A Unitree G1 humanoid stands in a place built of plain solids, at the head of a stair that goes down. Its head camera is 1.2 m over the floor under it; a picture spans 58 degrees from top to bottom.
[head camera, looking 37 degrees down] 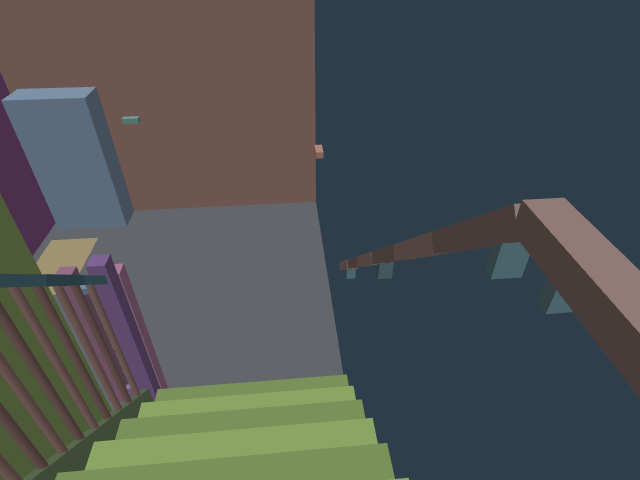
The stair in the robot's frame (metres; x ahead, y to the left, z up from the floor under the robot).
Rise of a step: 0.20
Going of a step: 0.22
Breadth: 1.20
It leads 5 degrees to the left of straight ahead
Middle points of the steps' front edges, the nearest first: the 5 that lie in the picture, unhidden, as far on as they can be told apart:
0.79 0.34 -0.39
1.01 0.36 -0.59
1.22 0.38 -0.78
1.44 0.40 -0.98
1.66 0.42 -1.18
